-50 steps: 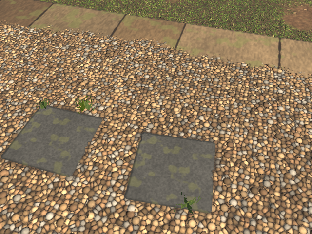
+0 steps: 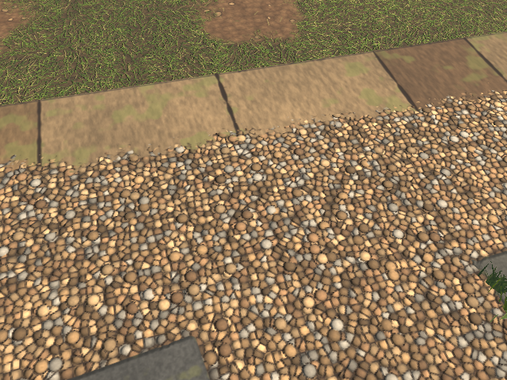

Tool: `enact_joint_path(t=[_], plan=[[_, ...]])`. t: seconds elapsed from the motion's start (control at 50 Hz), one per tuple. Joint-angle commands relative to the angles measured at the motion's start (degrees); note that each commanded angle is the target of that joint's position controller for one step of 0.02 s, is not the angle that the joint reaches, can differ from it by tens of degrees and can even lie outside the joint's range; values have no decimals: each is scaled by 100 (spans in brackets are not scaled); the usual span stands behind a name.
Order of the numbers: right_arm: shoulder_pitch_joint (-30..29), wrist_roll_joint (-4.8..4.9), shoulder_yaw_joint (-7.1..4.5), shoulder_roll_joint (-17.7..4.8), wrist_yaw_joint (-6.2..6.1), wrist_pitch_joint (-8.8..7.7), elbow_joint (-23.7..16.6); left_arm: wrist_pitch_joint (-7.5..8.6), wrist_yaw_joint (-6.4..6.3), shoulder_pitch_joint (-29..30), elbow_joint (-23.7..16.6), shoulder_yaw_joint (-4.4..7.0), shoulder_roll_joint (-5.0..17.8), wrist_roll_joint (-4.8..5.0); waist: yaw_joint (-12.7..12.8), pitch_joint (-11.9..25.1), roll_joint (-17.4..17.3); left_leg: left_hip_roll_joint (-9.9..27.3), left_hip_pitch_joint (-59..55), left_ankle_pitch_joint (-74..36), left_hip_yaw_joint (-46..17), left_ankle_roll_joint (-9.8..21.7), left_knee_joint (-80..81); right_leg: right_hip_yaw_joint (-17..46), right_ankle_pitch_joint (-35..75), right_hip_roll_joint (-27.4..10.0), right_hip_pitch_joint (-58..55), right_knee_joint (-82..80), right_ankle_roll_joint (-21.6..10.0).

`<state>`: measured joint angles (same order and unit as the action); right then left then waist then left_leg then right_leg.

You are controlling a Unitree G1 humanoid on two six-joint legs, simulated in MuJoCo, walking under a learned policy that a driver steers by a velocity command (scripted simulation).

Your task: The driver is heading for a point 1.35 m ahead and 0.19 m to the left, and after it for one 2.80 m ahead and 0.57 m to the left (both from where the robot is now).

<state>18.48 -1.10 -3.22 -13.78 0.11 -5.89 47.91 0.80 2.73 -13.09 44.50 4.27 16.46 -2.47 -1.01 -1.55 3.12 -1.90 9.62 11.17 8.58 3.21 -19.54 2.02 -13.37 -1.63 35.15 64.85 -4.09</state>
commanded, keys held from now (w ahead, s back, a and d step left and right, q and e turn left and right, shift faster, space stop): w+e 0.04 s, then w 0.22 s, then w+q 0.48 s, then q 0.26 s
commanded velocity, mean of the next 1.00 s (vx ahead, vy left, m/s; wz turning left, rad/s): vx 0.45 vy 0.00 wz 0.14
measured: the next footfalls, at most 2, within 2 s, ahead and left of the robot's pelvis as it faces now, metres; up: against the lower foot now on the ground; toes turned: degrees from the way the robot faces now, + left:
right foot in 0.28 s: +0.30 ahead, -0.13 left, +0.00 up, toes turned -10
left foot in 0.82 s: +0.59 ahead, +0.04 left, +0.00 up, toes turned +13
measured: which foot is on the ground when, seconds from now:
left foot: down 0.00-0.30, up 0.32-0.80, down 0.82-1.00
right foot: up 0.00-0.26, down 0.28-0.82, up 0.84-1.00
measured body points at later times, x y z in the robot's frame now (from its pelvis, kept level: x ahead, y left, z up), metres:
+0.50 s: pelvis +0.27 -0.06 +0.00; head +0.30 -0.07 +0.45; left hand +0.34 +0.19 -0.13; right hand +0.30 -0.32 -0.14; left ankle +0.28 +0.09 -0.66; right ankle +0.26 -0.12 -0.74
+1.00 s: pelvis +0.51 -0.01 -0.01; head +0.56 +0.01 +0.44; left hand +0.56 +0.26 -0.14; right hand +0.66 -0.26 -0.14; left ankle +0.55 +0.03 -0.74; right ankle +0.51 -0.16 -0.65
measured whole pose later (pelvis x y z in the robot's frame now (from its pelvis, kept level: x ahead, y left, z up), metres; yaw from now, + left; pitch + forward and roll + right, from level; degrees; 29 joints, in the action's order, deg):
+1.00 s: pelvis +0.51 -0.01 -0.01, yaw +14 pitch +1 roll +0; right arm 12.1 -0.2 -4.1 -15.1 0.1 -1.2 48.3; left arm 2.4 -1.3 -9.8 46.9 2.0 13.2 -1.8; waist -0.4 -5.9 0.6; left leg -7.4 18.3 8.1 2.3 8.1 -25.7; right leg 1.0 -22.0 -3.2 30.4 70.1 1.8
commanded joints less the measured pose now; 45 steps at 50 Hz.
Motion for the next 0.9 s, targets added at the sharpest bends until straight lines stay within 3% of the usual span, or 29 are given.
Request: enact_joint_path(t=[0.02, 0.1, 0.2, 0.24, 0.26, 0.28, 0.3, 0.32, 0.34, 0.36, 0.38, 0.4, 0.42, 0.44, 0.48, 0.58, 0.68, 0.74, 0.78, 0.8, 0.82, 0.84, 0.86, 0.88, 0.9], plan=[[111, 6, -58, -430, 21, -131, -197, -5, 91, 131, -418, -50, 0, -1, 128, -88, -657, 1663, -241, -1294, -946, 665, 1150, 144, 609, -263, 679, -234, 66], [415, 1, -29, -468, 32, -111, -13, 69, 158, 952, -652, -186, -197, 32, -45, -228, -685, 1415, -190, -1802, -276, 519, 1116, -228, 1406, -129, 244, -1761, 45], [986, 7, -37, -708, -33, 31, 359, 112, 126, 1576, -806, -237, -132, -11, -207, -395, -708, 1692, -1038, -2575, -179, 548, 878, -691, 688, 78, -206, -2944, -181], [1070, 10, -42, -838, -62, 118, 501, 156, 57, 1269, -687, -203, -52, -53, -12, -143, -845, 1732, -1386, -4315, -58, 502, 76, -877, 113, 391, -845, -3249, -382], [1081, 25, -37, -885, -73, 167, 560, 210, 18, 650, -470, -155, 30, -74, 283, 218, -836, 1666, -1383, -4839, 66, 441, -743, -924, 139, 582, -1623, -3588, -516], [1101, 79, 5, -810, -77, 194, 573, 283, -46, -294, -122, -68, 221, -155, 669, 782, -711, 1494, -727, -4291, 150, 338, -1857, -733, 397, 475, -3079, -3792, -683], [1093, 201, 128, -406, -23, 167, 288, 318, -151, -1221, 42, 79, 758, -298, 976, 1639, 15, 1129, 1006, -2039, 195, 172, -3723, 1046, -269, -1072, -5021, -3850, -1107], [1311, 268, 140, -229, 26, 149, 147, 262, -220, -1403, 95, 184, 1098, -68, 819, 2305, 985, 129, 2547, 2002, -135, 9, -5605, 3557, 160, -2498, -5861, -4563, -1692], [700, 169, -32, -737, -26, 179, 97, 237, -263, -1159, 88, 165, 947, 65, 841, 1667, 66, 352, 3020, 1589, -965, 83, -5817, 2837, 841, -2212, -5295, -4578, -1491], [371, 187, 4, -557, -9, 142, 14, 289, -266, -774, 158, 74, 634, 96, 627, 909, -25, 556, 3026, 1160, -1090, 130, -5526, 1906, 1327, -1945, -4487, -4709, -1277], [399, 170, 13, -448, 3, 150, 101, 343, -244, -496, 190, -9, 318, 92, 378, 469, -196, 723, 2742, 894, -1082, 133, -5042, 1314, 1563, -1669, -3755, -4963, -953], [448, 58, -5, -392, 21, 232, 169, 397, -249, -308, 228, -69, 114, 117, 181, 226, -88, 796, 2488, 766, -1102, 91, -4756, 900, 1604, -1427, -3270, -5147, -724], [683, -28, 5, -270, 61, 329, 302, 437, -259, -230, 258, -105, -9, 122, 52, 159, 35, 793, 2198, 647, -1082, 41, -4652, 603, 1566, -1298, -2938, -5308, -598], [744, -54, -8, -206, 104, 401, 350, 496, -260, -297, 304, -117, -51, 122, 3, 156, 30, 743, 2107, 539, -1057, 25, -4662, 447, 1705, -1240, -2826, -5424, -583], [528, -60, -32, -132, 175, 475, 276, 589, -270, -412, 431, -85, 69, 166, -93, -12, 34, 756, 2386, 187, -1041, -8, -4560, 76, 1863, -1200, -2770, -5635, -579], [-568, -47, -12, -80, 242, 472, -92, 622, -302, -732, 663, -118, 18, 147, 35, -374, 42, 757, 2997, -969, -865, -62, -3483, -739, 2211, -1010, -2903, -5748, -469], [-1535, -82, 86, -38, 329, 441, -463, 587, -400, -1179, 910, -105, 229, 141, 291, -543, 13, 586, 2752, -1221, -296, 159, -2072, -1179, 2795, -1188, -3502, -5603, -383], [-1501, -96, 50, -139, 314, 439, -528, 508, -464, -1225, 1006, -82, 396, 109, 178, -388, 84, 249, 2337, -527, 9, 455, -1740, -1446, 4584, -1296, -4075, -4887, -282], [-723, -140, -21, -262, 256, 404, -319, 414, -516, -1099, 1006, -31, 563, 93, -157, 36, 177, -215, 1518, -48, 208, 677, -1603, -1587, 6175, -1248, -4179, -3463, -200], [0, -184, -98, -396, 221, 333, -99, 366, -521, -1033, 964, -11, 633, 129, -444, 458, 118, -375, 615, -306, 96, 814, -1185, -1600, 5789, -1163, -3870, -2282, -116], [725, -260, -242, -769, 154, 268, 82, 373, -500, -927, 850, -17, 620, 196, -827, 946, -190, 102, -725, -1040, -628, 1085, -819, -1624, 3957, -913, -2809, -630, 89], [452, -186, -464, -1579, 82, 330, -94, 406, -415, -1372, 463, -137, -32, 357, -323, 1763, -2033, 2209, -2870, -3649, -3658, 2217, -952, -1527, -1798, 355, -217, 2080, 514], [738, 95, -495, -1614, 55, 403, -158, 427, -406, -978, 369, -62, 453, 248, -598, 2392, -838, 2393, -2902, -4817, -4246, 2549, -591, -160, -1796, 408, 147, 2546, 519], [308, 111, -441, -1416, -18, 428, -167, 451, -408, -561, 233, -112, 277, 285, -444, 1668, -534, 2293, -2303, -4842, -3435, 2370, -497, 45, -1278, 40, 413, 2334, 490], [-4, 130, -334, -1009, -39, 446, -165, 471, -421, -461, 224, -135, 235, 256, -231, 854, -193, 2001, -1335, -4643, -2962, 2000, -268, -19, -988, -157, 307, 1678, 489]])
Keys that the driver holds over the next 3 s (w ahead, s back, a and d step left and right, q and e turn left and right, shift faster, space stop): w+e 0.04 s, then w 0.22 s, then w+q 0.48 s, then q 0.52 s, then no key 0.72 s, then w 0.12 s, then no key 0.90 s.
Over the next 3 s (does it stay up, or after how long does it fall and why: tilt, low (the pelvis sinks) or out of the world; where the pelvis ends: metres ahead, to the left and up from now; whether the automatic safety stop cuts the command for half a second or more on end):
stays up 0.68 -0.01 0.00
